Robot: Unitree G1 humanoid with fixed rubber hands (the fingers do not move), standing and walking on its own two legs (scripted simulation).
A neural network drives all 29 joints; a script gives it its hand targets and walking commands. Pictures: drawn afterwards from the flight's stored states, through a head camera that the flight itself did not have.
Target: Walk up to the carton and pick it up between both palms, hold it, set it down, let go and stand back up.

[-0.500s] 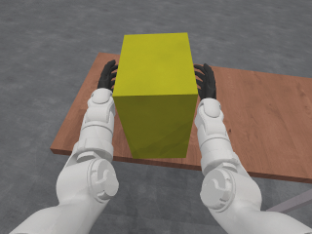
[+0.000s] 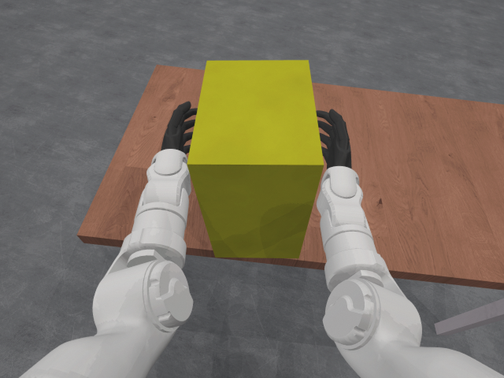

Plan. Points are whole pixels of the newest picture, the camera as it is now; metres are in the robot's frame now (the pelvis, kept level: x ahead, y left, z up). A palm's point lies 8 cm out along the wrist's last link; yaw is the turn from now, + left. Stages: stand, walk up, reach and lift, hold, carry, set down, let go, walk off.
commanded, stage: set down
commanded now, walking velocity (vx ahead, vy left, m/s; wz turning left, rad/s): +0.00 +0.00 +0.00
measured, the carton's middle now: (257, 168) +0.45 -0.02 +0.03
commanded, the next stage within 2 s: none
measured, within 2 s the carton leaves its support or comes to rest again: neither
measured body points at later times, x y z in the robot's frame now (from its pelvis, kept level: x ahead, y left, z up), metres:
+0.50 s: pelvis -0.01 +0.00 +0.00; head +0.04 +0.03 +0.45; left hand +0.44 +0.12 +0.08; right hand +0.41 -0.15 +0.09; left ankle -0.03 +0.10 -0.75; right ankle -0.04 -0.11 -0.75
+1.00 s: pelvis -0.01 +0.00 +0.00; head +0.05 +0.03 +0.45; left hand +0.45 +0.11 +0.08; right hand +0.41 -0.15 +0.09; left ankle -0.03 +0.10 -0.75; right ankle -0.04 -0.11 -0.75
